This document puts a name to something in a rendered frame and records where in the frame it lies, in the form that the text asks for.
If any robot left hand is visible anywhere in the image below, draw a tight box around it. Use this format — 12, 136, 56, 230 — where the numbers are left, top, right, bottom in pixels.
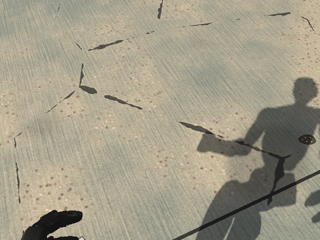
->
21, 210, 83, 240

